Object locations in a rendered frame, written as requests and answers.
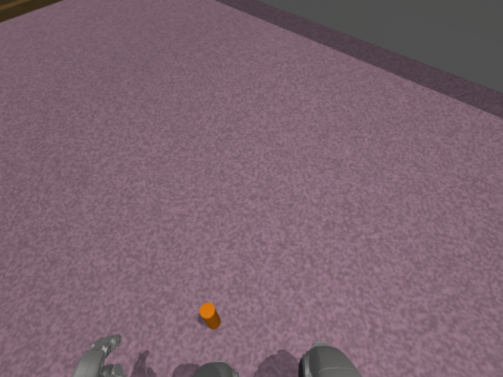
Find can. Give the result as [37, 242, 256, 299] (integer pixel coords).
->
[200, 302, 221, 329]

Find left robot hand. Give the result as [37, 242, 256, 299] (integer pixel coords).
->
[72, 334, 128, 377]

